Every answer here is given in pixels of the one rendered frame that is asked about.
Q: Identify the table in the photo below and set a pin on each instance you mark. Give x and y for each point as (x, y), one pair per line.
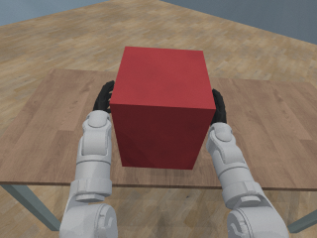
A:
(274, 123)

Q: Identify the carton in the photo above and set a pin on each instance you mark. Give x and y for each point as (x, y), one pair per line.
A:
(162, 106)

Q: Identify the right robot hand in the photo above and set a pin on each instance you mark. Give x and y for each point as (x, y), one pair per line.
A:
(220, 113)

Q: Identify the left robot upper arm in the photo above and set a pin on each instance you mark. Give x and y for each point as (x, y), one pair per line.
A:
(89, 221)

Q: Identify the right robot upper arm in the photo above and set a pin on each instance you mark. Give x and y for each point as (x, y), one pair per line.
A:
(255, 222)

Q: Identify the left robot hand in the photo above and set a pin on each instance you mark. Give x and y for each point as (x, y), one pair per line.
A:
(102, 102)

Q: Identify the robot right forearm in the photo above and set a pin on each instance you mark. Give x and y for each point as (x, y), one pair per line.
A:
(239, 188)

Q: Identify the robot left forearm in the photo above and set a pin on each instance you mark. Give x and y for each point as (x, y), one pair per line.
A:
(93, 162)

